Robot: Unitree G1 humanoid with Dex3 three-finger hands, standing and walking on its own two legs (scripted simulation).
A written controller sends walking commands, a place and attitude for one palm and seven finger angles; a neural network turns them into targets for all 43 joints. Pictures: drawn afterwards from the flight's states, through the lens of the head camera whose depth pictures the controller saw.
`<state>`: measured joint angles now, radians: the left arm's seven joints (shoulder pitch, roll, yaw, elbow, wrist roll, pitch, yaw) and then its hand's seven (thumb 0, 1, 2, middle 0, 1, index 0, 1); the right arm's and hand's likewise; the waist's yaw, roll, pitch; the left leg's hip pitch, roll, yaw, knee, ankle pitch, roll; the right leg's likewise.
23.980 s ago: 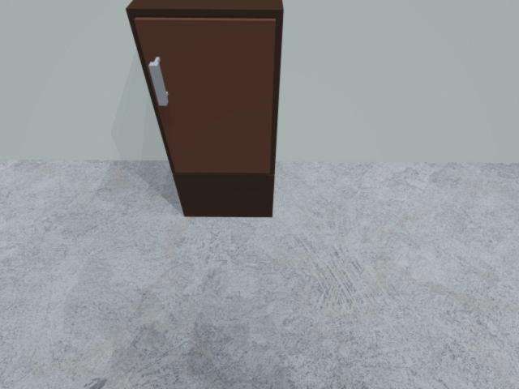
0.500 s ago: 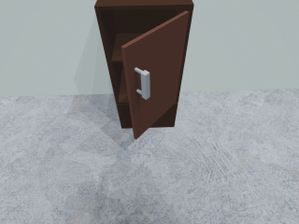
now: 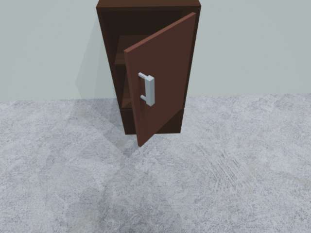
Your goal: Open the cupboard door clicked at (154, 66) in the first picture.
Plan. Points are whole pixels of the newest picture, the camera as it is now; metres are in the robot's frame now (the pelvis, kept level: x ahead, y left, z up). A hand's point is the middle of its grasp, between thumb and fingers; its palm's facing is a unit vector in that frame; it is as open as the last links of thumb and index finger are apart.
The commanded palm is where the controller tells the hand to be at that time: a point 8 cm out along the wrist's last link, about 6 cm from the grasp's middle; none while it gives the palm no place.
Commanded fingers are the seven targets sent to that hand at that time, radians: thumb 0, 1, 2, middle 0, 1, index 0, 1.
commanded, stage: walk to a spot facing it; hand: left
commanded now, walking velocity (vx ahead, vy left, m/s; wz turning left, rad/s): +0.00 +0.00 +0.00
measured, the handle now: (145, 89) +0.62 +0.07 -0.02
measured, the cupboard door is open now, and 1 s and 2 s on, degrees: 47 47 47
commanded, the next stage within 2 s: none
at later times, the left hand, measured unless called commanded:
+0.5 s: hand out of the picture +0.08 +0.19 -0.18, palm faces -0.11 -0.95 -0.29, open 7.4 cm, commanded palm none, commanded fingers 0.00 0.90 0.90 -0.20 -0.30 -0.20 -0.30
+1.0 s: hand out of the picture +0.15 +0.17 -0.18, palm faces -0.37 -0.90 -0.23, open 7.4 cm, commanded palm none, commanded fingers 0.00 0.90 0.90 -0.20 -0.30 -0.20 -0.30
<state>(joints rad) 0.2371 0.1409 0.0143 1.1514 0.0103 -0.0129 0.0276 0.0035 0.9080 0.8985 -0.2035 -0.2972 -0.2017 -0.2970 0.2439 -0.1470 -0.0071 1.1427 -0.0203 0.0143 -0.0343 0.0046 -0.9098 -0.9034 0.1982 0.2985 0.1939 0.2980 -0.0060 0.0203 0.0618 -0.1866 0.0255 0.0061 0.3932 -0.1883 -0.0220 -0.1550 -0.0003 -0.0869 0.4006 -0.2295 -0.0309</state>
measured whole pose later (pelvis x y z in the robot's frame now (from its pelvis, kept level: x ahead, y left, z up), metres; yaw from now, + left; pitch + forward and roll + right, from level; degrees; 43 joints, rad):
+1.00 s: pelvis -0.01 +0.00 -0.01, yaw -26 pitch +2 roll +0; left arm 0.18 0.24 0.09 0.92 0.03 0.05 -0.02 0.01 0.91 0.90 -0.21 -0.30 -0.20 -0.30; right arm 0.11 -0.20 -0.03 0.87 -0.03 0.01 -0.05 0.00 -0.90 -0.90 0.20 0.30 0.20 0.30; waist 0.03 -0.03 0.10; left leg -0.27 0.04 -0.03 0.53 -0.31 -0.03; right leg -0.48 0.10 0.09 0.91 -0.47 0.02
